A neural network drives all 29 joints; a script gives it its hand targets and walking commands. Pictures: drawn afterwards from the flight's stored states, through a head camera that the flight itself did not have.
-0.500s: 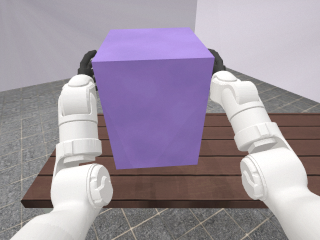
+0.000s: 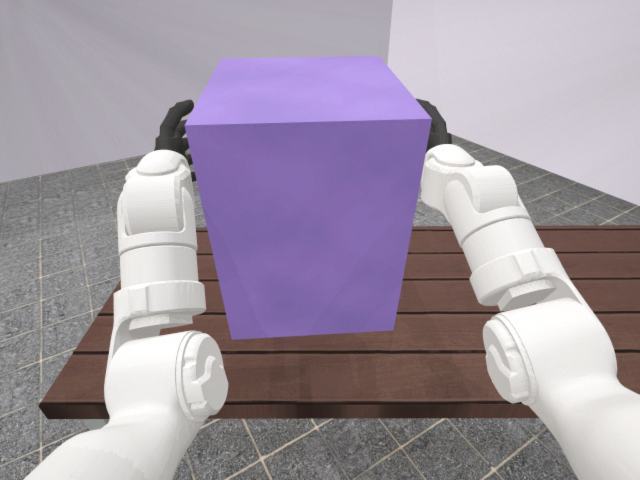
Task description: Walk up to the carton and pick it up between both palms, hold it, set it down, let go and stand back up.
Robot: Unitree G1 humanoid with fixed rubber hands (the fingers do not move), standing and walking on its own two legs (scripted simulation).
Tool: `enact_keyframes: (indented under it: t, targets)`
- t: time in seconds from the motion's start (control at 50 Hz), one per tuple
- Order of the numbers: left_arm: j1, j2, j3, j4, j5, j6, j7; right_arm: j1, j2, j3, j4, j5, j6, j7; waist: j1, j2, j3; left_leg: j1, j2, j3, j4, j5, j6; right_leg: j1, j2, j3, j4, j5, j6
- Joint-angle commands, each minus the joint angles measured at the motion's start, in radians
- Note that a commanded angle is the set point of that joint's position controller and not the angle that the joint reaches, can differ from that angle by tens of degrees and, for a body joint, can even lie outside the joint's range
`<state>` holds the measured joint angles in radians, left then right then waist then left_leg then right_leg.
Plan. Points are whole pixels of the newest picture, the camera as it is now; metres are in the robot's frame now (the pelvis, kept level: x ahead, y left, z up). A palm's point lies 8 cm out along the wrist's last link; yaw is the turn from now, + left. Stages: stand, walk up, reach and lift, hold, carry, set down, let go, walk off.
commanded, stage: hold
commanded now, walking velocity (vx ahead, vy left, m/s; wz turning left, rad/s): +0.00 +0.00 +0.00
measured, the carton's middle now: (307, 194) +0.40 -0.01 +0.24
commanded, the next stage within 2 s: none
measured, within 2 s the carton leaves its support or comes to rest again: neither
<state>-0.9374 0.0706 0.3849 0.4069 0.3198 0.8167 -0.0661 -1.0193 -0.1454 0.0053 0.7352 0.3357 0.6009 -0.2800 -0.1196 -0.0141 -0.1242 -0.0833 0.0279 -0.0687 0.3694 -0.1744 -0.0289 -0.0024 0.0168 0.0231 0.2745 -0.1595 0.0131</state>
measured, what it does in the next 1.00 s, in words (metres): stands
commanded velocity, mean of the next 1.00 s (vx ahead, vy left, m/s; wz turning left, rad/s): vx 0.00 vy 0.00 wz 0.00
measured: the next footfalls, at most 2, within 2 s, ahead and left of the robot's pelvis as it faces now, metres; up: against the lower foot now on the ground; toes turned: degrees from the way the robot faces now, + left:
none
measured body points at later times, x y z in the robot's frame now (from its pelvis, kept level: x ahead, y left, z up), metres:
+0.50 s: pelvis +0.00 +0.00 +0.00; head -0.10 +0.02 +0.44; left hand +0.38 +0.15 +0.30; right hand +0.37 -0.16 +0.30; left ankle +0.03 +0.13 -0.75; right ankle +0.00 -0.13 -0.75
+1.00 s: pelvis +0.00 +0.00 +0.00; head -0.10 +0.02 +0.44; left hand +0.39 +0.15 +0.29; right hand +0.37 -0.16 +0.29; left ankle +0.03 +0.13 -0.75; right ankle +0.00 -0.13 -0.75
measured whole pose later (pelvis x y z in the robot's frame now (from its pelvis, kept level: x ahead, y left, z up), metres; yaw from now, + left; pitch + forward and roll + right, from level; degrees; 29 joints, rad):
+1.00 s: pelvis +0.00 +0.00 +0.00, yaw +0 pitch -6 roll -1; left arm -0.93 0.07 0.37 0.40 0.32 0.82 -0.06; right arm -1.01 -0.14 0.00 0.72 0.33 0.61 -0.28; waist -0.12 -0.02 -0.12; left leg -0.09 0.03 -0.07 0.37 -0.17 -0.03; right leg -0.01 0.02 0.02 0.28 -0.16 0.01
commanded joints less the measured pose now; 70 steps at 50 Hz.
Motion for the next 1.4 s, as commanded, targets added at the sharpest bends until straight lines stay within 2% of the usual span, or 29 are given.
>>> enact_keyframes:
  t: [0.0, 0.02, 0.06, 0.28, 0.32, 0.36, 0.4, 0.46, 0.48, 0.52, 0.56, 0.58, 0.62, 0.64, 0.78, 0.82, 0.84, 0.9, 0.92, 1.0, 1.02, 1.04, 1.06, 1.08, 1.14, 1.16, 1.22, 1.26, 1.38]
  targets:
    - [-0.728, -0.535, -0.372, -0.083, -0.206, -0.048, -0.171, -0.780, 0.560, 0.166, -0.324, 0.134, -0.036, 0.131, -0.052, 0.029, -0.292, 0.038, -0.086, 0.076, -0.053, 0.148, -0.011, 0.069, 0.071, -0.031, -0.023, 0.172, 0.028]
    - [-0.643, -0.552, -0.352, -0.097, -0.195, -0.050, -0.168, -0.817, 0.609, 0.225, -0.406, 0.154, -0.046, 0.131, 0.012, 0.033, -0.333, 0.062, -0.082, 0.077, -0.043, 0.228, -0.009, 0.096, 0.066, -0.027, -0.017, 0.223, 0.021]
    - [-0.688, -0.558, -0.405, -0.187, -0.208, -0.054, -0.161, -0.813, 0.591, 0.229, -0.453, 0.168, -0.051, 0.121, -0.025, 0.080, -0.393, 0.110, -0.089, 0.082, -0.011, 0.286, -0.024, 0.107, 0.073, -0.035, -0.008, 0.280, 0.028]
    - [-0.687, -0.540, -0.374, -0.103, -0.198, -0.046, -0.167, -0.833, 0.586, 0.200, -0.379, 0.146, -0.039, 0.139, 0.005, 0.023, -0.294, 0.010, -0.076, 0.074, -0.060, 0.120, -0.001, 0.074, 0.064, -0.027, -0.017, 0.129, 0.019]
    - [-0.694, -0.538, -0.399, -0.094, -0.209, -0.045, -0.166, -0.799, 0.570, 0.173, -0.358, 0.132, -0.038, 0.136, -0.046, 0.032, -0.266, 0.037, -0.081, 0.077, -0.047, 0.155, -0.013, 0.067, 0.065, -0.029, -0.015, 0.171, 0.016]
    - [-0.718, -0.553, -0.352, -0.064, -0.175, -0.049, -0.160, -0.849, 0.583, 0.188, -0.324, 0.136, -0.043, 0.147, 0.021, 0.057, -0.247, -0.012, -0.075, 0.075, -0.073, 0.082, -0.013, 0.061, 0.067, -0.027, -0.020, 0.078, 0.014]
    - [-0.696, -0.559, -0.365, -0.036, -0.181, -0.049, -0.162, -0.812, 0.553, 0.142, -0.278, 0.113, -0.047, 0.149, -0.020, 0.077, -0.250, -0.026, -0.072, 0.076, -0.085, 0.059, -0.015, 0.063, 0.065, -0.031, -0.015, 0.083, 0.006]
    - [-0.712, -0.537, -0.334, -0.063, -0.185, -0.063, -0.160, -0.831, 0.584, 0.172, -0.301, 0.139, -0.050, 0.151, 0.022, 0.048, -0.312, 0.023, -0.078, 0.080, -0.075, 0.146, -0.001, 0.072, 0.063, -0.040, -0.016, 0.144, 0.022]
    - [-0.711, -0.551, -0.365, -0.059, -0.208, -0.060, -0.160, -0.822, 0.562, 0.157, -0.307, 0.132, -0.053, 0.145, -0.022, 0.042, -0.314, 0.037, -0.081, 0.078, -0.057, 0.186, -0.011, 0.085, 0.066, -0.031, -0.015, 0.184, 0.017]
    - [-0.712, -0.547, -0.362, -0.034, -0.199, -0.059, -0.157, -0.819, 0.559, 0.154, -0.299, 0.146, -0.051, 0.139, -0.021, 0.061, -0.292, 0.023, -0.083, 0.084, -0.057, 0.152, -0.011, 0.045, 0.066, -0.038, -0.029, 0.153, 0.020]
    - [-0.727, -0.534, -0.319, -0.059, -0.182, -0.068, -0.150, -0.797, 0.592, 0.184, -0.274, 0.132, -0.042, 0.149, 0.028, 0.029, -0.289, 0.001, -0.074, 0.079, -0.076, 0.100, -0.004, 0.073, 0.065, -0.030, -0.020, 0.093, 0.018]
    - [-0.721, -0.522, -0.350, -0.031, -0.206, -0.063, -0.157, -0.805, 0.573, 0.168, -0.283, 0.138, -0.042, 0.142, -0.009, 0.008, -0.293, -0.005, -0.080, 0.084, -0.073, 0.093, 0.004, 0.066, 0.062, -0.029, -0.023, 0.118, 0.020]
    - [-0.706, -0.541, -0.340, -0.005, -0.189, -0.053, -0.159, -0.861, 0.579, 0.180, -0.300, 0.153, -0.048, 0.145, 0.021, 0.053, -0.291, -0.001, -0.077, 0.082, -0.067, 0.108, -0.002, 0.058, 0.060, -0.034, -0.025, 0.108, 0.018]
    - [-0.737, -0.535, -0.353, -0.063, -0.208, -0.063, -0.159, -0.835, 0.579, 0.167, -0.318, 0.135, -0.049, 0.142, -0.014, 0.027, -0.309, 0.022, -0.075, 0.081, -0.061, 0.130, -0.003, 0.059, 0.066, -0.036, -0.022, 0.130, 0.013]
    - [-0.688, -0.563, -0.377, -0.041, -0.215, -0.055, -0.166, -0.810, 0.554, 0.152, -0.333, 0.124, -0.045, 0.139, -0.028, 0.034, -0.285, 0.025, -0.078, 0.069, -0.058, 0.152, -0.014, 0.058, 0.063, -0.029, -0.028, 0.152, 0.013]
    - [-0.718, -0.555, -0.381, -0.067, -0.209, -0.052, -0.161, -0.818, 0.546, 0.157, -0.308, 0.143, -0.041, 0.137, -0.024, 0.068, -0.287, 0.022, -0.081, 0.072, -0.046, 0.152, -0.018, 0.053, 0.062, -0.020, -0.027, 0.155, 0.013]
    - [-0.730, -0.541, -0.344, -0.134, -0.197, -0.063, -0.153, -0.825, 0.584, 0.203, -0.332, 0.163, -0.047, 0.147, 0.022, 0.070, -0.339, 0.045, -0.080, 0.072, -0.048, 0.195, -0.015, 0.090, 0.069, -0.030, -0.014, 0.170, 0.018]
    - [-0.679, -0.542, -0.381, -0.055, -0.210, -0.046, -0.157, -0.800, 0.556, 0.184, -0.341, 0.143, -0.043, 0.134, -0.034, 0.033, -0.276, 0.046, -0.080, 0.071, -0.038, 0.177, -0.015, 0.044, 0.065, -0.027, -0.026, 0.177, 0.020]
    - [-0.664, -0.563, -0.336, -0.043, -0.178, -0.046, -0.160, -0.806, 0.578, 0.198, -0.326, 0.146, -0.037, 0.139, 0.010, 0.042, -0.254, 0.024, -0.071, 0.070, -0.053, 0.166, -0.016, 0.065, 0.067, -0.033, -0.027, 0.138, 0.007]
    - [-0.737, -0.559, -0.397, -0.096, -0.213, -0.051, -0.156, -0.840, 0.551, 0.155, -0.343, 0.144, -0.042, 0.139, -0.032, 0.072, -0.296, 0.013, -0.081, 0.073, -0.054, 0.129, -0.019, 0.066, 0.064, -0.026, -0.018, 0.137, 0.014]
    - [-0.706, -0.567, -0.352, -0.091, -0.192, -0.054, -0.152, -0.828, 0.573, 0.181, -0.329, 0.149, -0.041, 0.147, 0.015, 0.080, -0.277, 0.024, -0.070, 0.068, -0.062, 0.160, -0.024, 0.064, 0.072, -0.040, -0.016, 0.138, 0.009]
    - [-0.694, -0.558, -0.366, -0.083, -0.202, -0.049, -0.152, -0.824, 0.563, 0.180, -0.341, 0.157, -0.045, 0.147, 0.009, 0.073, -0.301, 0.026, -0.072, 0.073, -0.051, 0.183, -0.021, 0.071, 0.069, -0.034, -0.011, 0.166, 0.007]
    - [-0.695, -0.564, -0.403, -0.088, -0.219, -0.049, -0.158, -0.794, 0.544, 0.157, -0.352, 0.141, -0.048, 0.137, -0.054, 0.062, -0.332, 0.035, -0.078, 0.070, -0.047, 0.172, -0.025, 0.052, 0.071, -0.043, -0.018, 0.179, 0.014]
    - [-0.706, -0.566, -0.369, -0.093, -0.205, -0.054, -0.152, -0.833, 0.567, 0.197, -0.324, 0.152, -0.038, 0.140, -0.001, 0.051, -0.312, 0.031, -0.075, 0.067, -0.049, 0.183, -0.017, 0.079, 0.074, -0.035, -0.011, 0.159, 0.006]
    - [-0.692, -0.566, -0.352, -0.044, -0.193, -0.053, -0.143, -0.839, 0.577, 0.197, -0.331, 0.159, -0.045, 0.156, 0.015, 0.055, -0.297, -0.001, -0.079, 0.075, -0.070, 0.102, -0.012, 0.071, 0.056, -0.029, -0.026, 0.098, 0.015]
    - [-0.703, -0.569, -0.384, -0.063, -0.208, -0.058, -0.147, -0.835, 0.575, 0.162, -0.349, 0.132, -0.051, 0.149, -0.020, 0.048, -0.297, 0.013, -0.075, 0.072, -0.062, 0.107, -0.016, 0.050, 0.065, -0.041, -0.019, 0.111, 0.011]
    - [-0.697, -0.570, -0.365, -0.107, -0.204, -0.054, -0.148, -0.814, 0.581, 0.196, -0.336, 0.167, -0.042, 0.150, 0.011, 0.060, -0.320, 0.050, -0.072, 0.072, -0.044, 0.207, -0.020, 0.080, 0.068, -0.037, -0.016, 0.187, 0.018]
    - [-0.663, -0.548, -0.365, -0.083, -0.208, -0.044, -0.159, -0.792, 0.554, 0.194, -0.346, 0.160, -0.040, 0.136, -0.027, 0.019, -0.325, 0.062, -0.084, 0.076, -0.036, 0.237, -0.013, 0.097, 0.064, -0.031, -0.025, 0.250, 0.028]
    - [-0.707, -0.525, -0.317, -0.029, -0.177, -0.050, -0.161, -0.845, 0.616, 0.199, -0.304, 0.161, -0.029, 0.145, 0.026, 0.033, -0.263, -0.006, -0.083, 0.078, -0.059, 0.102, 0.003, 0.043, 0.050, -0.026, -0.024, 0.117, 0.024]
